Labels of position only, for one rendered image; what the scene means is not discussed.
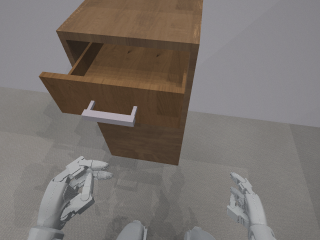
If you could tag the robot thigh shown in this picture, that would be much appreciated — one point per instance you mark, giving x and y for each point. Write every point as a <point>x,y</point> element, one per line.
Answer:
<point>133,231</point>
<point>197,234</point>

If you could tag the cabinet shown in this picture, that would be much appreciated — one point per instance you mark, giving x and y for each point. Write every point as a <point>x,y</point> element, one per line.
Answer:
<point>158,24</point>

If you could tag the right robot forearm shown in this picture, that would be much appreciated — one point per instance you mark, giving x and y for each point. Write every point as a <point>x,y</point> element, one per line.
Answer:
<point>260,232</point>

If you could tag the left robot forearm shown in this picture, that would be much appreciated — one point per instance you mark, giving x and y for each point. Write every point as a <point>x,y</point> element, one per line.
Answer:
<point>45,233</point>

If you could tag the left robot thigh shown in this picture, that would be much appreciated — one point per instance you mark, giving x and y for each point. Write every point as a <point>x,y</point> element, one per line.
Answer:
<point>133,231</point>

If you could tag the right robot thigh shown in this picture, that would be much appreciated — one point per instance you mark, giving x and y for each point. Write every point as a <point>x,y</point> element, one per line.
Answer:
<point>197,234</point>

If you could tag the drawer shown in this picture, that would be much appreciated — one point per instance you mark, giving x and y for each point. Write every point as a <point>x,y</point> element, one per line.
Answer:
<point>119,77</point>

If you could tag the handle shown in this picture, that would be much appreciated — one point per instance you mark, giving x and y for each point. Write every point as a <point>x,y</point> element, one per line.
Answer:
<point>107,117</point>

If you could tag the robot left hand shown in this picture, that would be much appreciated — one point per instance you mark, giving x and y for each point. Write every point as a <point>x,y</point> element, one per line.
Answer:
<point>54,211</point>

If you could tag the robot right hand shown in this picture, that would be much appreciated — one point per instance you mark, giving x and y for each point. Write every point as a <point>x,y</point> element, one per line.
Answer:
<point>249,210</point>

